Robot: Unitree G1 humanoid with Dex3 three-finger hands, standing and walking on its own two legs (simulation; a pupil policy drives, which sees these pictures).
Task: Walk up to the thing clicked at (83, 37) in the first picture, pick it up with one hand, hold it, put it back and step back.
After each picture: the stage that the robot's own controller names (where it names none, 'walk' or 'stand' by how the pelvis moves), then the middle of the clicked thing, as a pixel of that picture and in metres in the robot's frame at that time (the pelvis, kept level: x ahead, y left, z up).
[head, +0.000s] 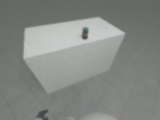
stand; (85, 33) +0.86 +0.09 +0.06
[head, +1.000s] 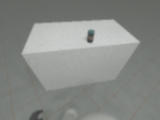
rise first; (90, 36) +0.77 +0.07 +0.07
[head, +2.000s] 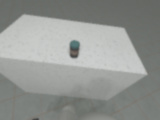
rise first; (74, 49) +0.47 +0.17 +0.09
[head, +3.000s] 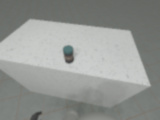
stand; (68, 54) +0.44 +0.17 +0.09
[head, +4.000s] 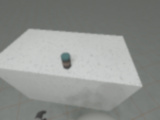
stand; (66, 61) +0.43 +0.19 +0.05
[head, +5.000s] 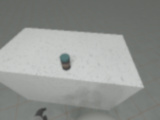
stand; (65, 62) +0.41 +0.19 +0.06
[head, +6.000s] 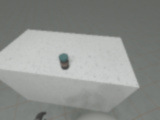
stand; (64, 61) +0.42 +0.20 +0.05
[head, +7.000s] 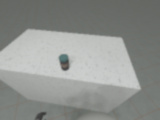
stand; (64, 62) +0.41 +0.20 +0.05
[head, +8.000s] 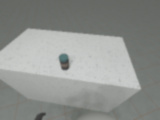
rise first; (64, 62) +0.41 +0.20 +0.05
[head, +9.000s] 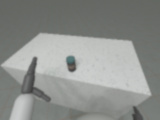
rise first; (71, 64) +0.41 +0.18 +0.06
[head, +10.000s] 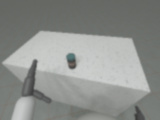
go down; (71, 61) +0.43 +0.18 +0.06
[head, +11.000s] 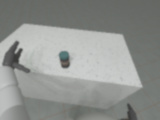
go down; (64, 60) +0.43 +0.18 +0.06
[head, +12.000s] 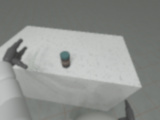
go down; (65, 60) +0.44 +0.18 +0.06
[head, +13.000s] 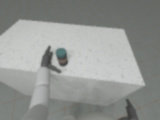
close in; (62, 57) +0.42 +0.19 +0.08
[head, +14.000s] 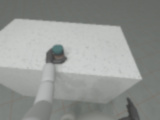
lift; (59, 54) +0.44 +0.20 +0.10
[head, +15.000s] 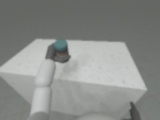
lift; (62, 52) +0.34 +0.16 +0.26
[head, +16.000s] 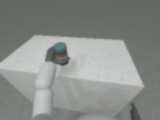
hold; (61, 54) +0.34 +0.18 +0.23
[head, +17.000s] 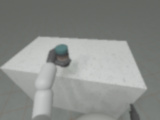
hold; (63, 56) +0.33 +0.17 +0.23
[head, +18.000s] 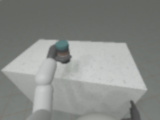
crouch; (63, 52) +0.34 +0.17 +0.26
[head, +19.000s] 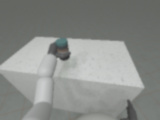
crouch; (63, 49) +0.38 +0.18 +0.24
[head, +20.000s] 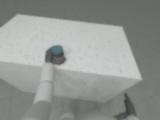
lower; (58, 55) +0.43 +0.20 +0.09
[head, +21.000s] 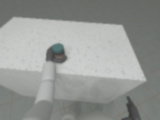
lower; (59, 53) +0.43 +0.19 +0.11
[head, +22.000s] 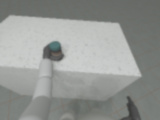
lower; (56, 51) +0.45 +0.20 +0.11
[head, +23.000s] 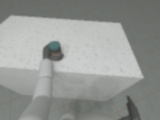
lower; (56, 51) +0.45 +0.21 +0.11
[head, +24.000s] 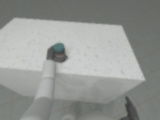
loosen; (60, 53) +0.44 +0.19 +0.11
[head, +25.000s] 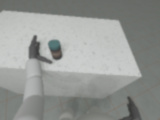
withdraw; (55, 50) +0.45 +0.20 +0.11
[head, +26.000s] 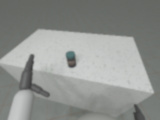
sink last; (71, 59) +0.43 +0.18 +0.08
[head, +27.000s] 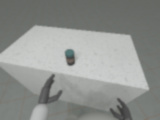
stand; (70, 57) +0.44 +0.18 +0.06
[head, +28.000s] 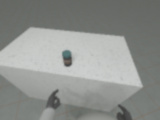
stand; (67, 58) +0.45 +0.19 +0.06
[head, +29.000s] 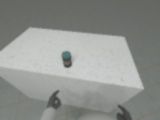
stand; (67, 59) +0.43 +0.19 +0.06
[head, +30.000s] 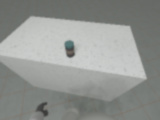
walk; (69, 49) +0.49 +0.17 +0.07
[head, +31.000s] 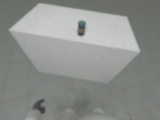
walk; (81, 28) +0.74 +0.12 +0.07
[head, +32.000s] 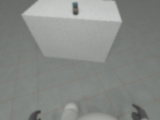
walk; (75, 8) +1.10 +0.27 +0.09
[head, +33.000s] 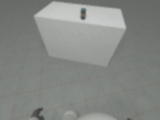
stand; (83, 14) +1.15 +0.17 +0.07
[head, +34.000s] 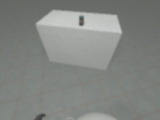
stand; (81, 20) +1.16 +0.17 +0.05
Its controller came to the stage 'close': yes
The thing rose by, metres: 0.21
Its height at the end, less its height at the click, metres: +0.00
